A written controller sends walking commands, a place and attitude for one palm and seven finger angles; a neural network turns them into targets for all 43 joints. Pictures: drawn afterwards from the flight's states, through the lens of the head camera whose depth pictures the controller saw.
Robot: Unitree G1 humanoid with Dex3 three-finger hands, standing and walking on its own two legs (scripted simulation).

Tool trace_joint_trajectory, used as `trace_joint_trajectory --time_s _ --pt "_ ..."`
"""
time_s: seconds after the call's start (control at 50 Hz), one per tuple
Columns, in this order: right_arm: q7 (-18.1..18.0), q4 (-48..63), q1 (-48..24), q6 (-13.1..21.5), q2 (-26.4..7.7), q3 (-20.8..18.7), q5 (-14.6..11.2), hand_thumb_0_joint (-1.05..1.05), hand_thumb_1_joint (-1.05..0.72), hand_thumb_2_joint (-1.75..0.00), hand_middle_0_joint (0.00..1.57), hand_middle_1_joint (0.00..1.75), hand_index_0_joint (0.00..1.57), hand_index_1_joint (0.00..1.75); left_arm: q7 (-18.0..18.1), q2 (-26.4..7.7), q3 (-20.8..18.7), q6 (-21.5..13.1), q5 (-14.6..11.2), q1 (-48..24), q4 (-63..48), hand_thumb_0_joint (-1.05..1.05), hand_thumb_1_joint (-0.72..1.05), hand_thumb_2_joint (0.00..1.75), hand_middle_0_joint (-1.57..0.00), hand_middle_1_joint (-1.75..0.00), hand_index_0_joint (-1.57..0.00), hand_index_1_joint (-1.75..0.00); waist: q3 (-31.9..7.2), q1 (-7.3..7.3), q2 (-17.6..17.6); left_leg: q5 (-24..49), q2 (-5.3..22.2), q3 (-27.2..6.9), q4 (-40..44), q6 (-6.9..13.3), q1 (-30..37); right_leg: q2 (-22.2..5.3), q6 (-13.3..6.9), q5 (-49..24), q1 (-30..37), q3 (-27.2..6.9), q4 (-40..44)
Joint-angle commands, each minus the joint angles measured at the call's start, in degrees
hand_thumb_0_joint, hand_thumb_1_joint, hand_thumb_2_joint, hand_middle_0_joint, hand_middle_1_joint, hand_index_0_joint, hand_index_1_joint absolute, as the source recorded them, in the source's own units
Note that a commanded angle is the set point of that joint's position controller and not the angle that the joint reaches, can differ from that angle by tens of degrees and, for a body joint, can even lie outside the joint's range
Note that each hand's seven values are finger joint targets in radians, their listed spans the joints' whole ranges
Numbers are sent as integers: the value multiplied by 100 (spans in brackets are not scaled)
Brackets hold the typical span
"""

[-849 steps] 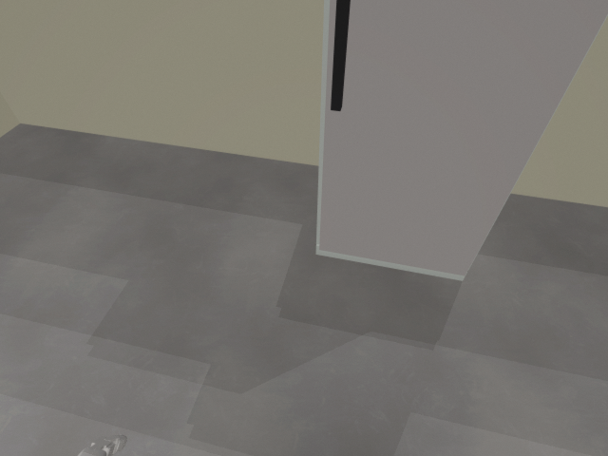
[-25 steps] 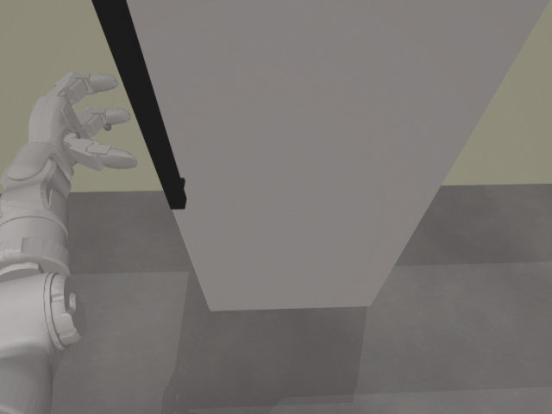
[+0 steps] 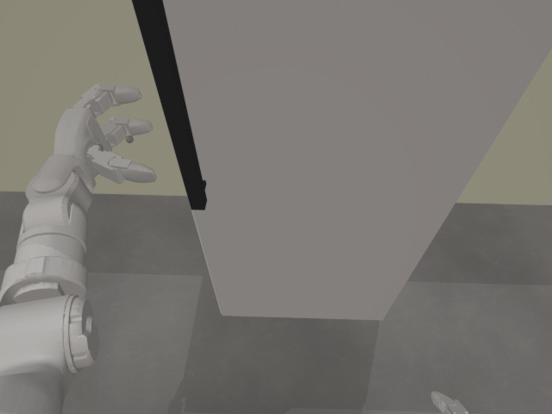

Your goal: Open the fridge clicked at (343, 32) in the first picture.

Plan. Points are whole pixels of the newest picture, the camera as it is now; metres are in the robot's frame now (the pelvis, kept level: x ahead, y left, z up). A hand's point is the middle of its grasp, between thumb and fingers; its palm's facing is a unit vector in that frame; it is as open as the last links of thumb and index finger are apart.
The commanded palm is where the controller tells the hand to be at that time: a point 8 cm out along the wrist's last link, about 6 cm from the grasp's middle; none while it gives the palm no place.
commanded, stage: move the hooked fingers beside the handle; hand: left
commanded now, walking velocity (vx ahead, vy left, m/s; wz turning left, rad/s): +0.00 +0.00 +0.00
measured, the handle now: (180, 107) +0.51 +0.16 +0.19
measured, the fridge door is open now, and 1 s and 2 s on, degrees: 0 0 0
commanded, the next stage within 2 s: feel for the door with the fingertips in 1.10 s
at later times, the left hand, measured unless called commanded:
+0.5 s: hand (129, 138) +0.46 +0.23 +0.17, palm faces +0.05 -1.00 -0.01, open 13.9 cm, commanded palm +0.43 +0.28 +0.17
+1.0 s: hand (132, 135) +0.45 +0.22 +0.18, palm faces +0.04 -1.00 -0.01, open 14.0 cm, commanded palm +0.43 +0.27 +0.17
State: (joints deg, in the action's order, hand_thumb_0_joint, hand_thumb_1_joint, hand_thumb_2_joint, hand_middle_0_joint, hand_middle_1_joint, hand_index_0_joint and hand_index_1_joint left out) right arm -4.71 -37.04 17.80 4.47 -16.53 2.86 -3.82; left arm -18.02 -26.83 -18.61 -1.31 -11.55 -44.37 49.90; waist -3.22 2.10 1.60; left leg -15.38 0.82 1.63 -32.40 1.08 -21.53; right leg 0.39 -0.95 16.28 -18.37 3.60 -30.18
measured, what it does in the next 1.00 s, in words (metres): stands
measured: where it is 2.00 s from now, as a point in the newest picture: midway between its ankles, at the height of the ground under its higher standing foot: outside the picture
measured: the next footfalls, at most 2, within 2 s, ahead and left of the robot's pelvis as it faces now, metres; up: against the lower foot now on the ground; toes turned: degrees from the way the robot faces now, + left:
none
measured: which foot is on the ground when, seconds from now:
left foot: down 0.00-1.00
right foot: down 0.00-1.00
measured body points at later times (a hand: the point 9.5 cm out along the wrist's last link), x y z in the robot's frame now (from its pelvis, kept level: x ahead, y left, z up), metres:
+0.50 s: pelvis +0.00 +0.00 +0.00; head +0.04 -0.01 +0.45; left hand +0.45 +0.29 +0.17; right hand +0.03 -0.28 -0.12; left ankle +0.01 +0.11 -0.73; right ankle -0.01 -0.11 -0.73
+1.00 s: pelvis +0.00 +0.00 +0.00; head +0.02 +0.00 +0.45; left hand +0.44 +0.27 +0.19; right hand +0.12 -0.25 -0.10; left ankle +0.01 +0.11 -0.73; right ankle -0.01 -0.11 -0.73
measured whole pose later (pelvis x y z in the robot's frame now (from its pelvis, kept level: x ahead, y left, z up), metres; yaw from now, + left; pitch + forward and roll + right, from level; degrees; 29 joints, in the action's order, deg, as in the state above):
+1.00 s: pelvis +0.00 +0.00 +0.00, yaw +0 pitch +5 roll -1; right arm -4.3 -35.8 16.5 4.3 -15.4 3.7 -3.4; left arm -16.0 -27.4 -18.6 -2.7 -9.4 -47.3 53.4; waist -3.6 2.9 1.5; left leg -16.3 0.8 1.5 -34.2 1.2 -23.5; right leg 0.3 -0.8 16.9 -20.1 3.6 -31.6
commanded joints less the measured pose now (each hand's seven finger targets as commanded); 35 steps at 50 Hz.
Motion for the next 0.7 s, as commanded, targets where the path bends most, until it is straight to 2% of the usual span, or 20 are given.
trace_joint_trajectory --time_s 0.0,0.02,0.04,0.06,0.12,0.18,0.2,0.22,0.28,0.3,0.32,0.38,0.44,0.48,0.5,0.52,0.54,0.58,0.62,0.68 --pt "-121 487 245 205 -879 -307 -8 0 -90 -90 20 30 20 30 84 -1501 -136 -260 79 -3266 -433 0 -50 30 -30 -120 -30 -120 -1113 330 64 661 -47 -292 302 162 904 -18 -28 -973 -315 -229 407" --pt "-117 479 265 200 -876 -292 8 0 -90 -90 20 30 20 30 129 -1721 -280 -293 174 -3269 -251 0 -50 30 -30 -120 -30 -120 -1213 275 217 714 -68 -320 266 153 857 -31 -45 -1027 -297 -260 353" --pt "-106 481 282 206 -871 -281 25 0 -90 -90 20 30 20 30 149 -1764 -222 -393 227 -3553 -349 0 -50 30 -30 -120 -30 -120 -1367 335 337 752 -71 -330 240 147 907 -40 -33 -1059 -304 -280 340" --pt "-97 499 312 210 -864 -280 33 0 -90 -90 20 30 20 30 160 -1816 -262 -503 259 -3543 -318 0 -50 30 -30 -120 -30 -120 -1493 286 267 797 -59 -364 223 131 913 -28 -50 -1072 -250 -263 288" --pt "-81 533 332 271 -855 -295 50 0 -90 -90 20 30 20 30 104 -1603 -99 -894 169 -3809 -578 0 -50 30 -30 -120 -30 -120 -2018 357 271 1106 -30 -376 127 129 1226 11 -33 -1369 -130 -276 190" --pt "-80 518 378 302 -894 -319 49 0 -90 -90 20 30 20 30 -21 -1820 -362 -1053 59 -3716 -631 0 -50 30 -30 -120 -30 -120 -2409 257 334 1369 -19 -371 93 114 1423 41 -51 -1659 87 -286 129" --pt "-89 512 441 275 -918 -337 55 0 -90 -90 20 30 20 30 -47 -1946 -485 -1041 33 -3483 -508 0 -50 30 -30 -120 -30 -120 -2429 213 71 1486 -16 -361 70 137 1347 48 -47 -1758 206 -260 115" --pt "-85 516 400 267 -906 -320 39 0 -90 -90 20 30 20 30 -84 -1844 -428 -959 18 -3375 -355 0 -50 30 -30 -120 -30 -120 -2232 210 45 1395 -25 -319 102 151 1178 48 -23 -1802 193 -283 133" --pt "-91 464 513 186 -960 -305 20 0 -90 -90 20 30 20 30 -108 -2046 -540 -629 120 -2998 458 0 -50 30 -30 -120 -30 -120 -1342 214 -298 925 -41 -229 211 188 442 17 14 -1547 40 -271 222" --pt "-92 488 551 146 -991 -316 17 0 -90 -90 20 30 20 30 -94 -2271 -701 -585 161 -2768 603 0 -50 30 -30 -120 -30 -120 -1262 132 -336 935 -56 -202 207 192 308 -3 7 -1528 114 -269 229" --pt "-96 534 521 118 -996 -307 20 0 -90 -90 20 30 20 30 -97 -2368 -715 -549 212 -2760 565 0 -50 30 -30 -120 -30 -120 -1226 143 -205 909 -59 -164 206 194 230 -25 26 -1566 103 -323 228" --pt "-91 618 613 87 -986 -349 44 0 -90 -90 20 30 20 30 -137 -2577 -820 -756 246 -2941 106 0 -50 30 -30 -120 -30 -120 -1643 136 -161 1035 -50 -152 141 195 326 -6 36 -1707 262 -376 165" --pt "-86 710 566 109 -949 -397 58 0 -90 -90 20 30 20 30 -248 -2710 -1011 -1176 123 -3017 -947 0 -50 30 -30 -120 -30 -120 -2628 48 441 1640 -48 -148 13 180 1028 51 -10 -2281 598 -416 16" --pt "-100 659 542 120 -930 -412 36 0 -90 -90 20 30 20 30 -362 -2474 -857 -1248 1 -3111 -1274 0 -50 30 -30 -120 -30 -120 -2706 128 583 1829 -13 -198 6 155 1352 92 -23 -2305 460 -354 37" --pt "-108 661 552 117 -913 -427 29 0 -90 -90 20 30 20 30 -429 -2163 -631 -1184 -109 -2973 -1290 0 -50 30 -30 -120 -30 -120 -2541 199 553 1908 12 -168 -13 183 1373 97 -23 -2287 380 -327 78" --pt "-109 593 538 130 -944 -440 12 0 -90 -90 20 30 20 30 -463 -2305 -814 -1090 -147 -2858 -1199 0 -50 30 -30 -120 -30 -120 -2383 175 495 1826 31 -205 7 179 1382 121 -15 -2210 233 -310 130" --pt "-108 581 495 140 -940 -421 0 0 -90 -90 20 30 20 30 -529 -1983 -554 -927 -175 -2726 -1032 0 -50 30 -30 -120 -30 -120 -2133 211 447 1712 12 -199 42 183 1299 120 -12 -2113 125 -283 160" --pt "-109 570 472 120 -956 -415 -38 0 -90 -90 20 30 20 30 -564 -1901 -523 -563 -196 -2284 -654 0 -50 30 -30 -120 -30 -120 -1577 166 259 1474 15 -199 138 187 991 108 -20 -1901 -42 -216 223" --pt "-82 638 376 126 -921 -411 -49 0 -90 -90 20 30 20 30 -503 -1645 -288 -326 -154 -2305 -914 0 -50 30 -30 -120 -30 -120 -1487 126 623 1570 -18 -198 138 159 1060 82 -47 -1881 -119 -189 215" --pt "-48 685 387 109 -926 -408 -27 0 -90 -90 20 30 20 30 -285 -1493 -182 -146 -110 -2353 -1029 0 -50 30 -30 -120 -30 -120 -1386 203 174 1457 11 -301 163 141 1014 93 -36 -1641 -276 -129 226"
